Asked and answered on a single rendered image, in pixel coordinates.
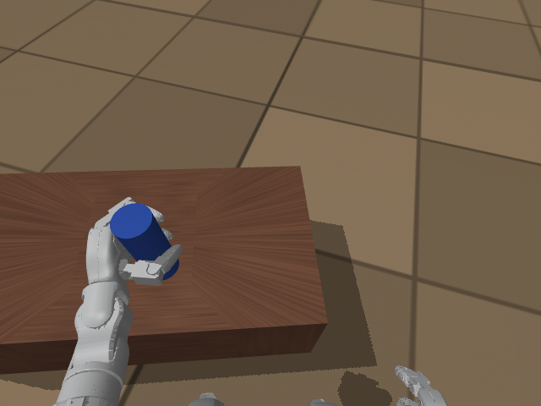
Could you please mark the left robot hand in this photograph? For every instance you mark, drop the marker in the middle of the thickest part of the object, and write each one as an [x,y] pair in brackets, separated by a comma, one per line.
[108,260]

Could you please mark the right robot hand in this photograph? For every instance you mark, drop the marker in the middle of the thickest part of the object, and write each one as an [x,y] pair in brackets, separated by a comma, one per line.
[420,387]

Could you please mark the can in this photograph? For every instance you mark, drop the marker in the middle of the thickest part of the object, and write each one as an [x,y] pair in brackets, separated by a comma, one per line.
[136,228]

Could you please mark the left robot arm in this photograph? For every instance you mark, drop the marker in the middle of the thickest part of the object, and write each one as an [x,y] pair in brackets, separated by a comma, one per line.
[97,370]

